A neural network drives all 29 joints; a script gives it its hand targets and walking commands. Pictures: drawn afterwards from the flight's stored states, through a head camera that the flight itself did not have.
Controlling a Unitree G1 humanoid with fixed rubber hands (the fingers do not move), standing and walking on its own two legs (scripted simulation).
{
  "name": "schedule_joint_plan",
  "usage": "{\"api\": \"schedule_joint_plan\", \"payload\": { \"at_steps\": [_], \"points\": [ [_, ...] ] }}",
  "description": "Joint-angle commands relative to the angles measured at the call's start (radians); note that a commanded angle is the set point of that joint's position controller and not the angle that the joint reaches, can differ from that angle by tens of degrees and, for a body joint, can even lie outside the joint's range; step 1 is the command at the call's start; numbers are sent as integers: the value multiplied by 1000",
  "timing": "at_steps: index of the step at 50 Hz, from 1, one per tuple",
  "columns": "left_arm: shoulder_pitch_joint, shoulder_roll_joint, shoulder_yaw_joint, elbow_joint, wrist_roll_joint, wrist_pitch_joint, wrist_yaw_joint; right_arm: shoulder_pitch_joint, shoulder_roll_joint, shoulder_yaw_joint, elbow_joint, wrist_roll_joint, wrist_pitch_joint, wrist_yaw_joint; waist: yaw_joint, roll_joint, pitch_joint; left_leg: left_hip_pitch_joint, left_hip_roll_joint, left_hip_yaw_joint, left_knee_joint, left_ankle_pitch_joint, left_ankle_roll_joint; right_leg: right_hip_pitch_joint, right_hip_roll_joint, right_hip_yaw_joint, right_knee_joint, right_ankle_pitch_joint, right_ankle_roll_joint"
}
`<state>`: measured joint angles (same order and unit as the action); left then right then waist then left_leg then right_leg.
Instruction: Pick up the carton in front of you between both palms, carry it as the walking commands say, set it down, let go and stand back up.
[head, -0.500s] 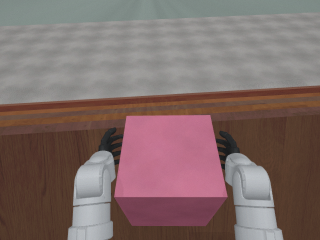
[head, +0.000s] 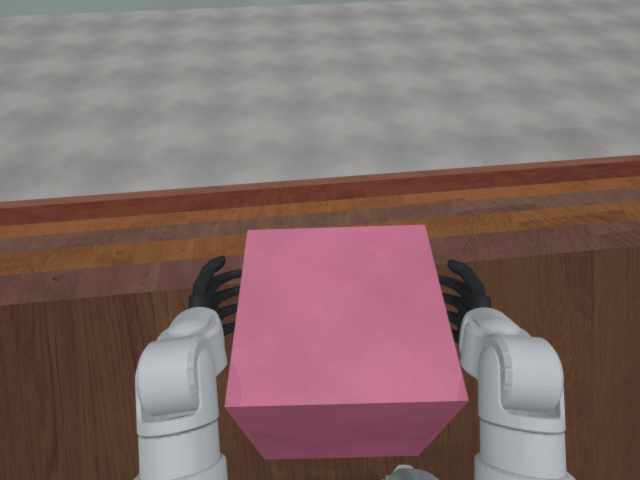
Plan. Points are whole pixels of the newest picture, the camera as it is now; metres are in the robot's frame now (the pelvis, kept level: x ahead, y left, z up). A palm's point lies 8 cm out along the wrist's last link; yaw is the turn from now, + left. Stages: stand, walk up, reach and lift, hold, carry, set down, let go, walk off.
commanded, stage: carry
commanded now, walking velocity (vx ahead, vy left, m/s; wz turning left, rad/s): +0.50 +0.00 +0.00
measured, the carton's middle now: (338, 350) +0.27 -0.01 +0.01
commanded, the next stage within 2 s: none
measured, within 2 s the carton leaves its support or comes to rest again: neither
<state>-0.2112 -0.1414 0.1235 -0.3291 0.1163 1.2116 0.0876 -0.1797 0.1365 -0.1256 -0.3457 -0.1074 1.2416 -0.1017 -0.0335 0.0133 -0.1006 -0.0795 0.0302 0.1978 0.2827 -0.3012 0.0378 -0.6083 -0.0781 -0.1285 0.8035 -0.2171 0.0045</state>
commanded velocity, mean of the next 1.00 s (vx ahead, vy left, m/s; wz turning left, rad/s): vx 0.50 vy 0.00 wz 0.00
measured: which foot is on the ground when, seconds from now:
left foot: down 0.00-0.14, up 0.16-0.62, down 0.64-1.00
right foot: up 0.00-0.12, down 0.14-0.64, up 0.66-1.00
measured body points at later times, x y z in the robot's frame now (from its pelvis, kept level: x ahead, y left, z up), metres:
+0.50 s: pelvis +0.34 -0.03 +0.00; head +0.35 -0.03 +0.45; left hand +0.61 +0.15 +0.08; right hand +0.62 -0.16 +0.07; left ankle +0.45 +0.12 -0.70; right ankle +0.26 -0.10 -0.75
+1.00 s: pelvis +0.64 +0.04 -0.01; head +0.69 +0.05 +0.43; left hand +1.02 +0.20 +0.10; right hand +1.02 -0.11 +0.10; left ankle +0.59 +0.09 -0.75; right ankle +0.75 -0.10 -0.68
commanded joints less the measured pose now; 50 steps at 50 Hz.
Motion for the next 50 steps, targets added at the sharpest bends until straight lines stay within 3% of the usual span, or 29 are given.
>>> {"api": "schedule_joint_plan", "payload": {
  "at_steps": [1, 3, 5, 6, 7, 8, 9, 10, 11, 12, 13, 14, 16, 22, 26, 29, 30, 31, 32, 33, 34, 35, 36, 37, 38, 40, 43, 48, 50],
  "points": [
    [-344, -930, -707, 12, -353, 1, -227, -493, 891, 728, -64, 442, -20, 287, 12, 124, -130, 199, 191, -103, -50, 603, 73, -24, 43, -77, -203, 99, -8],
    [-349, -924, -713, -1, -356, -1, -228, -476, 885, 727, -60, 438, -25, 290, 10, 153, -106, 163, 190, -68, -43, 673, 60, 79, 63, -109, -278, 190, -28],
    [-344, -921, -718, -5, -364, -4, -233, -472, 881, 726, -68, 431, -28, 291, 24, 175, -150, 151, 182, -12, 70, 823, 31, 257, 96, -144, -310, 227, -44],
    [-336, -923, -718, -1, -366, -6, -236, -469, 877, 726, -70, 428, -28, 292, 39, 160, -198, 116, 157, 40, 199, 841, 8, 409, 131, -178, -345, 201, -48],
    [-333, -922, -718, -3, -368, -8, -241, -471, 871, 727, -70, 423, -30, 292, 55, 118, -253, 18, 129, 58, 369, 735, -12, 600, 117, -171, -350, 129, -48],
    [-323, -922, -717, -4, -369, -6, -245, -476, 864, 729, -68, 418, -32, 295, 80, 14, -313, -132, 112, 38, 606, 449, -28, 759, -61, 66, -369, -61, -61],
    [-335, -909, -709, 33, -362, -17, -252, -494, 877, 744, -92, 424, -27, 293, 62, -272, -364, -456, -32, -27, 895, -4, -67, 941, -351, 603, -518, -201, -223],
    [-326, -942, -721, 31, -383, -21, -257, -501, 866, 743, -83, 418, -34, 292, 62, -242, -326, -556, -25, -157, 1045, -144, -40, 895, -366, 672, -603, -89, -252],
    [-345, -964, -731, 13, -398, -28, -261, -506, 898, 748, -79, 421, -43, 292, 58, -196, -306, -575, 27, -189, 1081, -118, -15, 845, -332, 546, -579, 60, -239],
    [-364, -989, -743, -3, -410, -35, -264, -504, 923, 748, -81, 421, -54, 291, 54, -87, -306, -572, 63, -200, 1050, -72, -4, 800, -306, 450, -553, 162, -212],
    [-380, -1006, -752, -22, -421, -41, -265, -492, 945, 749, -76, 418, -64, 287, 51, -32, -286, -556, 89, -200, 980, -29, -4, 736, -284, 369, -557, 223, -180],
    [-386, -1011, -761, -35, -432, -46, -267, -477, 959, 752, -77, 415, -74, 283, 48, -51, -294, -530, 94, -198, 923, -7, -4, 706, -262, 303, -554, 214, -153],
    [-363, -1005, -770, -46, -443, -51, -275, -427, 968, 752, -63, 394, -91, 272, 49, -90, -293, -521, 80, -158, 830, 22, -12, 686, -234, 217, -570, 209, -142],
    [-325, -920, -761, -72, -447, -44, -291, -400, 925, 760, -103, 369, -96, 243, 56, -143, -169, -589, 56, -54, 491, 154, -42, 683, -172, 67, -584, 306, -146],
    [-356, -830, -735, -93, -432, -17, -271, -472, 837, 760, -150, 395, -58, 236, 69, -162, -102, -558, 31, -5, 351, 233, -17, 681, -158, 11, -563, 384, -136],
    [-439, -761, -721, -78, -426, 9, -250, -554, 765, 741, -135, 412, -22, 235, 69, -174, -76, -470, 8, 10, 300, 248, 23, 681, -152, -21, -490, 472, -118],
    [-466, -738, -716, -67, -423, 18, -244, -576, 740, 731, -121, 414, -12, 234, 54, -176, -101, -388, -17, 27, 293, 218, 34, 670, -146, -40, -417, 557, -107],
    [-505, -716, -712, -58, -422, 27, -237, -597, 717, 717, -98, 412, -4, 233, 19, -148, -147, -233, -65, 69, 254, 196, 39, 625, -118, -90, -273, 619, -84],
    [-549, -697, -708, -48, -420, 38, -231, -621, 694, 697, -68, 409, 4, 233, -22, -78, -221, -30, -77, 67, 240, 145, 35, 530, -70, -115, -69, 545, -59],
    [-591, -678, -700, -31, -413, 49, -225, -635, 676, 679, -41, 409, 15, 231, -60, 78, -283, 105, 130, -228, 199, 12, 48, 376, -30, -109, 208, 275, -32],
    [-632, -712, -697, -13, -433, 62, -219, -685, 649, 661, -9, 412, 16, 230, -36, 332, -324, 300, 365, -757, 27, -47, 201, 28, 142, -16, 464, -242, 3],
    [-666, -714, -691, 13, -433, 63, -213, -707, 682, 665, 10, 444, 19, 231, -41, 289, -329, 293, 372, -790, -8, -1, 246, -57, 105, 128, 614, -274, -27],
    [-710, -741, -681, 23, -438, 61, -209, -765, 718, 673, 5, 464, 18, 234, -38, 227, -319, 254, 340, -672, 34, 158, 235, -87, 61, 155, 656, -241, -54],
    [-761, -768, -668, 49, -438, 54, -208, -838, 761, 681, 9, 481, 12, 238, -27, 103, -313, 214, 316, -578, 77, 268, 211, -99, 32, 155, 647, -207, -63],
    [-774, -796, -665, 78, -437, 48, -205, -889, 798, 691, 16, 501, 6, 241, -20, 37, -313, 162, 291, -498, 94, 300, 187, -97, 9, 155, 605, -173, -70],
    [-844, -830, -655, 122, -433, 30, -200, -1013, 843, 701, 38, 532, -11, 245, -7, 42, -338, 105, 269, -409, 83, 262, 167, -66, -1, 146, 531, -125, -69],
    [-911, -851, -638, 208, -425, 7, -189, -1101, 865, 685, 121, 541, -31, 244, 1, 54, -324, 94, 249, -338, 89, 290, 183, -120, 0, 113, 447, -83, -55],
    [-1046, -871, -606, 328, -437, -18, -180, -1193, 869, 617, 270, 527, -55, 238, -25, 93, -282, 181, 200, -237, 177, 605, 178, -209, 20, 58, 218, 21, -54],
    [-1094, -886, -588, 364, -451, -21, -179, -1219, 873, 588, 312, 523, -59, 233, -32, 85, -252, 170, 161, -203, 187, 691, 162, -162, 48, 28, 34, 110, -62]
  ]
}}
